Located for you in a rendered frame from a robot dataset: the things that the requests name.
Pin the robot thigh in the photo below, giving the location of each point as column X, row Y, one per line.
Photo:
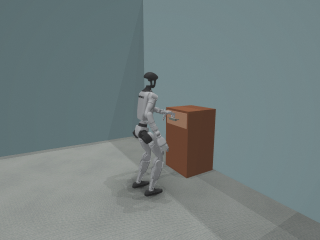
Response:
column 150, row 139
column 147, row 155

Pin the drawer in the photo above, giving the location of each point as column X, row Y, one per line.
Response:
column 182, row 122

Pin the robot left forearm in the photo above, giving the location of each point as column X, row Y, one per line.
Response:
column 158, row 110

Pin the right robot hand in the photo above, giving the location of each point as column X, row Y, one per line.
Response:
column 160, row 142

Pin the robot right thigh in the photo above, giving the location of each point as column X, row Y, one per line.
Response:
column 150, row 139

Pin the left robot hand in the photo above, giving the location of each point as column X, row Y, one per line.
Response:
column 168, row 112

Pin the right robot upper arm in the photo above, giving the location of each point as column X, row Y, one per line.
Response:
column 152, row 98

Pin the robot left thigh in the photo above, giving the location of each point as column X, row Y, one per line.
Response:
column 147, row 155

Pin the cabinet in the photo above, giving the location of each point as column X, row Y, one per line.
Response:
column 191, row 150

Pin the robot right forearm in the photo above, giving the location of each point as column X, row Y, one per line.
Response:
column 152, row 124

